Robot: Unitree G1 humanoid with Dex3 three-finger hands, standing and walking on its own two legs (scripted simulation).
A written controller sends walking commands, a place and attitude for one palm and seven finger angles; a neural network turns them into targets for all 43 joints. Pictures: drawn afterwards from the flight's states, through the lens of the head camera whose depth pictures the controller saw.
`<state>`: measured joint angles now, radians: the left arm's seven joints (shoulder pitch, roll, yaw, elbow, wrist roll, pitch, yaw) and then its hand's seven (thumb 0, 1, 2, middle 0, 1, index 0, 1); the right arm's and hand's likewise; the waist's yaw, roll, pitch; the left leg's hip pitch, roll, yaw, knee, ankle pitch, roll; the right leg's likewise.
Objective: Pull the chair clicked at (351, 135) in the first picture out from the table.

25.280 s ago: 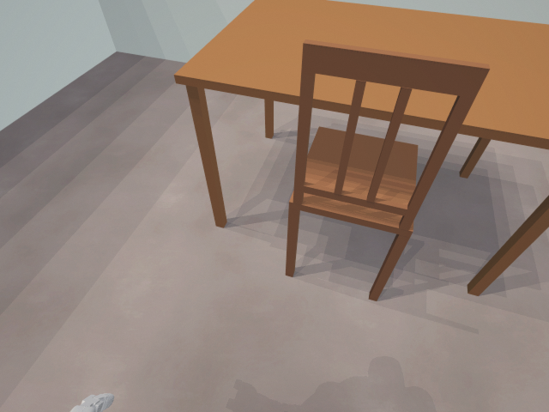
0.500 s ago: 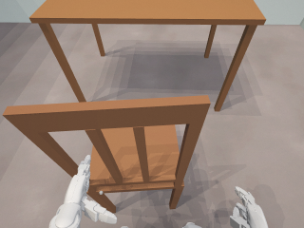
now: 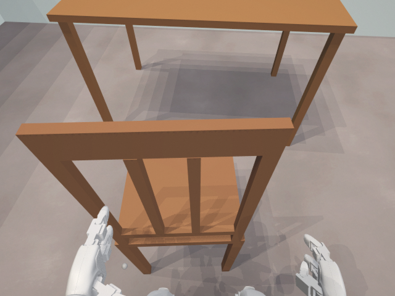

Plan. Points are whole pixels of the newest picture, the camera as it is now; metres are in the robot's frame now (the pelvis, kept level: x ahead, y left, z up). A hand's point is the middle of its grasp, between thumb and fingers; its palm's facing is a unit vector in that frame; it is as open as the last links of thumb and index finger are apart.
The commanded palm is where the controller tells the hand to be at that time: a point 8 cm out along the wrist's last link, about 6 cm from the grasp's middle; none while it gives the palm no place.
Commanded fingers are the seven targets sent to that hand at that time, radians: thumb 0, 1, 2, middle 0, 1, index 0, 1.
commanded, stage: draw the hand back to the body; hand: left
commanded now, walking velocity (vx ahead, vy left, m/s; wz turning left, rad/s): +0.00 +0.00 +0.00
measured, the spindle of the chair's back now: (149, 202) +0.30 +0.12 +0.01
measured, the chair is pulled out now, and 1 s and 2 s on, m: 0.61 0.61 0.61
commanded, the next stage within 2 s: step back with the hand held close in 1.46 s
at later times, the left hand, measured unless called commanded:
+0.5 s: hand (96, 250) +0.19 +0.17 +0.08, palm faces -0.02 -0.96 -0.28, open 16.6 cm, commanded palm +0.16 +0.25 +0.12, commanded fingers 0.00 -0.12 0.41 -0.06 -0.09 -0.06 -0.09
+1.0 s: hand (46, 217) +0.22 +0.22 +0.15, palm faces +0.26 -0.82 -0.52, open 9.1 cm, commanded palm +0.18 +0.28 +0.22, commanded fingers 0.00 0.79 0.85 -0.19 -0.28 -0.19 -0.28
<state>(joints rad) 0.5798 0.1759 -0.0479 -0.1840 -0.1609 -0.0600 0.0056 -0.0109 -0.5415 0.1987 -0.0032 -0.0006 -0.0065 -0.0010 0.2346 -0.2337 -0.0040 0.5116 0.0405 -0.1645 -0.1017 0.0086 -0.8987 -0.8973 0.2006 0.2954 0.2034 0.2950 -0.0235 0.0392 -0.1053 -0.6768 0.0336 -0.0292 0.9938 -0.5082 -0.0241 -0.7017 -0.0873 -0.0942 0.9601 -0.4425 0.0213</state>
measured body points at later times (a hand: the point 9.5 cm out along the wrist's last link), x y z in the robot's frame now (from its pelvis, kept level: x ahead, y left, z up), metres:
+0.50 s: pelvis +0.01 +0.00 +0.02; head +0.04 -0.02 +0.47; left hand +0.18 +0.22 +0.10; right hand +0.19 -0.24 -0.07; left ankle -0.01 +0.13 -0.68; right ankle +0.02 -0.13 -0.68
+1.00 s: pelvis +0.04 -0.02 +0.05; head +0.04 -0.06 +0.50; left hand +0.20 +0.27 +0.18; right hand +0.22 -0.25 -0.04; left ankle -0.01 +0.13 -0.68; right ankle +0.02 -0.13 -0.68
